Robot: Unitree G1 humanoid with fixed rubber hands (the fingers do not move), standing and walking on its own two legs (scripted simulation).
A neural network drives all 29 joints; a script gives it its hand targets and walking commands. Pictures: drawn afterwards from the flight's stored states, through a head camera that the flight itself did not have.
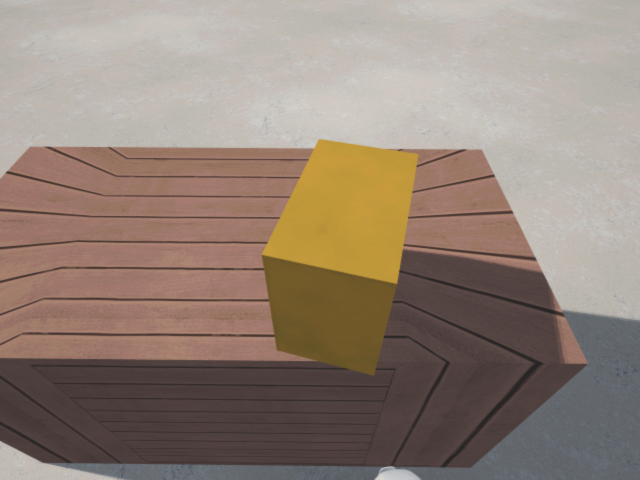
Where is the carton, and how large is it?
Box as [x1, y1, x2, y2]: [262, 139, 417, 375]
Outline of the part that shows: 319,139 262,253 276,347 278,350 373,375 397,281 417,154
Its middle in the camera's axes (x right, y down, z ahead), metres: +0.04 +0.03 +0.61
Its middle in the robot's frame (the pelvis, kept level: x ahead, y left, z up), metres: +0.46 -0.03 +0.01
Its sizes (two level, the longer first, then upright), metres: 0.258 0.160 0.238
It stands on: a pedestal, 0.65 m high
